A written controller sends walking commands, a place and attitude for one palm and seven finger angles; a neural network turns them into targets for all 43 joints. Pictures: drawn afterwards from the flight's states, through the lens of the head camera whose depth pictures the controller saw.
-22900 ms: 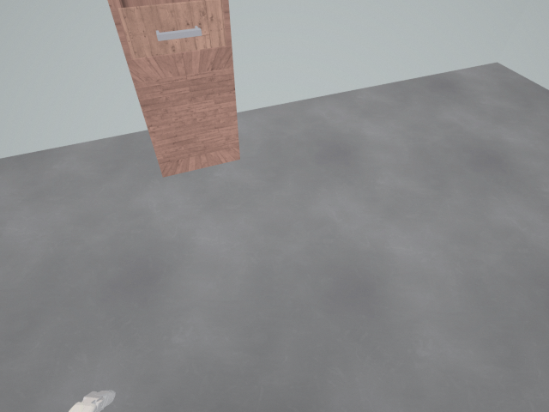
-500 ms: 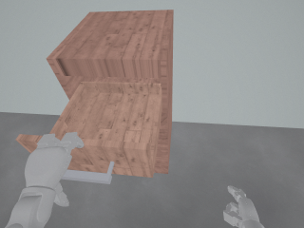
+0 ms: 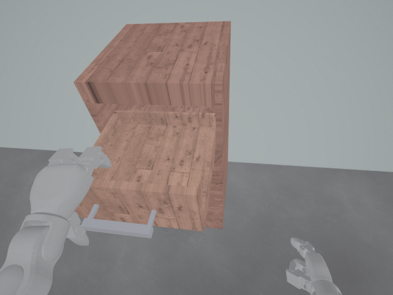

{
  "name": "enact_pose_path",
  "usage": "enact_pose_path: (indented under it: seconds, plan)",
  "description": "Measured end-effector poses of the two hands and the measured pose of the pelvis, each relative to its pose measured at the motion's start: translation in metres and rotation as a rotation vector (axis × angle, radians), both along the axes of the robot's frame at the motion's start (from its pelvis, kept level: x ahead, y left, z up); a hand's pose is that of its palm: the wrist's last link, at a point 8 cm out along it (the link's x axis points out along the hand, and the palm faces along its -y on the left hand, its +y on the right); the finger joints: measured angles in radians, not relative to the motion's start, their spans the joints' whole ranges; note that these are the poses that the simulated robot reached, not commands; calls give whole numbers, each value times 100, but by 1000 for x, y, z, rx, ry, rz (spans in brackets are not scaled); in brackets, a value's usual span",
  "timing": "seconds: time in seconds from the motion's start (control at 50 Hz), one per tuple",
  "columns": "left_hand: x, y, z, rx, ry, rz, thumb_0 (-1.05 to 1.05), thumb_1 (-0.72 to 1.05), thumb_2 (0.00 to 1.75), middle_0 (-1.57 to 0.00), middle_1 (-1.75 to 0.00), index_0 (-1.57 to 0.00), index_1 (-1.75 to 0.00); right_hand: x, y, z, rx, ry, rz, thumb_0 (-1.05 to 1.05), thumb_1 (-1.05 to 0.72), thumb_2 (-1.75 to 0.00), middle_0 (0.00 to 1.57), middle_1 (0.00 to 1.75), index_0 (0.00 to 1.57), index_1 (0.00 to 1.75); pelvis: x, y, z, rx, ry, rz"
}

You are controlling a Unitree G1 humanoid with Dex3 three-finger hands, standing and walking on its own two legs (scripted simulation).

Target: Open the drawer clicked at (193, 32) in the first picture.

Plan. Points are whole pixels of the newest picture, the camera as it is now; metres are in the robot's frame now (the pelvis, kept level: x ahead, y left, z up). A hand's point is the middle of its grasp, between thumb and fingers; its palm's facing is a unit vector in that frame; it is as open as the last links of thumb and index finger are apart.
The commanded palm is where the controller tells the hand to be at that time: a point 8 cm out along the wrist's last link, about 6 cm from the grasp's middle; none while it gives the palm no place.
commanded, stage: draw the hand back to the body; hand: left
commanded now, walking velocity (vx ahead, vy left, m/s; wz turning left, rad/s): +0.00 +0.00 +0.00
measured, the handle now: (120, 219) +0.27 +0.25 -0.04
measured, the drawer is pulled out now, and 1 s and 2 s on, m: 0.30 0.30 0.30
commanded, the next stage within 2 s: step back with the hand held close in 1.70 s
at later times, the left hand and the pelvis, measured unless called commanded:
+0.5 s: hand (71, 212) +0.21 +0.26 +0.11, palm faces +0.08 -0.06 -1.00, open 13.9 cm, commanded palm +0.17 +0.26 +0.16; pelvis -0.01 +0.00 +0.00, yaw +0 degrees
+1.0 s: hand (83, 197) +0.21 +0.22 +0.16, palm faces +0.40 -0.84 -0.36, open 12.9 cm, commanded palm +0.16 +0.26 +0.17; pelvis +0.01 -0.01 +0.00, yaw +0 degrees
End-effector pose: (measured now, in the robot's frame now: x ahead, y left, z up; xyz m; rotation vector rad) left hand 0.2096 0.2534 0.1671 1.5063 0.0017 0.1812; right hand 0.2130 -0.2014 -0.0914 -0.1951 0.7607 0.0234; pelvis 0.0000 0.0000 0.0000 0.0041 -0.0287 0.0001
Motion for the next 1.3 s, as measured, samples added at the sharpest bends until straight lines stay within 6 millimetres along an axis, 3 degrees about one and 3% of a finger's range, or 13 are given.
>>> enact_pose_path:
  seconds: [0.1,0.2,0.34,0.48,0.72,0.8,0.84,0.9,1.06,1.3]
  plan:
    - [-3,5,-8,-30,75,35,0,-50,30,-32,-120,-32,-120,-4,-1,0,8,7,0,1,-90,-90,20,30,20,30,-1,0,1,1,-5,-4]
    - [-13,-2,-18,-50,108,-5,0,-49,30,-32,-120,-32,-120,-9,-7,-1,-19,17,5,1,-90,-90,20,30,20,30,-2,-1,1,-1,-3,-3]
    - [-28,-2,-7,-11,22,-30,0,-49,30,-32,-120,-32,-120,-10,-13,-1,-40,18,2,1,-90,-90,20,30,20,30,-4,-2,0,-5,-3,0]
    - [-27,10,-7,-12,36,43,0,-50,30,-32,-120,-32,-120,-7,-9,-2,-19,9,4,1,-90,-90,20,29,20,30,-7,-3,0,-1,-3,6]
    - [-36,1,-1,-4,49,-13,0,-49,30,-32,-120,-32,-120,-1,-6,5,-12,-27,11,1,-90,-90,20,30,20,30,-5,-3,0,-3,-6,-1]
    - [-40,8,-6,-658,-122,18,-1,-48,31,-32,-118,-32,-118,-4,-6,12,-8,-100,-21,1,-90,-90,20,30,20,30,-4,-4,1,-7,-38,1]
    - [-41,10,-10,-844,-202,34,-1,-45,32,-31,-117,-32,-117,-9,-7,16,-22,-122,-32,1,-90,-90,20,30,20,30,-1,-7,1,-8,-47,1]
    - [-40,9,-8,-987,-305,31,-1,-39,35,-31,-113,-31,-113,-15,-9,21,-44,-139,-37,1,-90,-90,20,30,20,30,5,-10,2,-9,-54,4]
    - [-34,4,10,-1028,-379,-35,-1,-16,45,-29,-98,-29,-98,-22,-21,18,-57,-133,-52,1,-90,-90,20,30,20,30,16,-11,3,-13,-56,3]
    - [-40,9,7,-998,-318,21,0,24,62,-26,-71,-26,-71,-15,-29,15,-50,-121,-82,1,-90,-90,20,30,20,30,20,-11,4,-13,-34,-2]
